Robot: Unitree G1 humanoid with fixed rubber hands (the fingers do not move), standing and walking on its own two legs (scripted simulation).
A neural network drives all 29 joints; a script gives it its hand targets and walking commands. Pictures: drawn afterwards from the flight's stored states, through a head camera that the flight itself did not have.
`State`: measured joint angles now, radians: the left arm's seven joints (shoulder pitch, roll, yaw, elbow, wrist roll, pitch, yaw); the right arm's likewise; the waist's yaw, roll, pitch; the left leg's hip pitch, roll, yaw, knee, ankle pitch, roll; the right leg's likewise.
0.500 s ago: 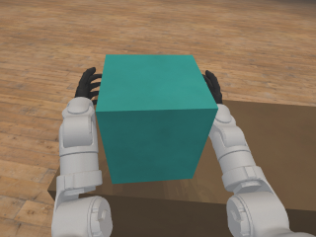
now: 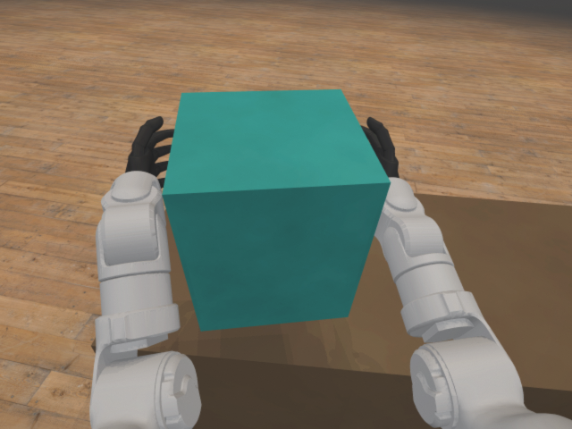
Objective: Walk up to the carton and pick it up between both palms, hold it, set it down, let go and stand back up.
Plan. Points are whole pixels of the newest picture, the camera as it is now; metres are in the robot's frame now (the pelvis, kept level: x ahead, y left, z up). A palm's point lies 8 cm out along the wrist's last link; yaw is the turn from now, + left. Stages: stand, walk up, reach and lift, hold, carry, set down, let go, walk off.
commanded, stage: hold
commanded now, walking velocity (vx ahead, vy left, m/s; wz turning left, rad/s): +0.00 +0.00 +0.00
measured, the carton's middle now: (269, 211) +0.36 +0.00 +0.18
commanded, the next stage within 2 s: none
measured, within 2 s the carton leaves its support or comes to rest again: neither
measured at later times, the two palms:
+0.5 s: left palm (143, 171) +0.37 +0.15 +0.24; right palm (380, 172) +0.37 -0.15 +0.23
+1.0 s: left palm (137, 172) +0.37 +0.16 +0.24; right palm (377, 170) +0.37 -0.15 +0.23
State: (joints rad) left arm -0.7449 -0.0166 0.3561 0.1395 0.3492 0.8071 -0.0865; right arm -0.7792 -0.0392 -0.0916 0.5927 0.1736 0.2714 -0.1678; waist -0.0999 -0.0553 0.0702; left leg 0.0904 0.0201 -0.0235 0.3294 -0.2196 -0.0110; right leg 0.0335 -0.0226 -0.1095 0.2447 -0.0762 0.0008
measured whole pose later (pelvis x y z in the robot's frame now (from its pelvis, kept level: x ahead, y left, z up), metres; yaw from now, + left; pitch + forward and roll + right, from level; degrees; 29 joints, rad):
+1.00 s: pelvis +0.00 +0.00 +0.00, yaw +1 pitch -11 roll -1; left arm -0.76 0.00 0.37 0.13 0.36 0.84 -0.12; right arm -0.79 -0.04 -0.08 0.55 0.20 0.35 -0.19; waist -0.10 -0.05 0.05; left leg 0.09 0.02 -0.03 0.33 -0.22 -0.02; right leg 0.04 -0.02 -0.10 0.25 -0.09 0.00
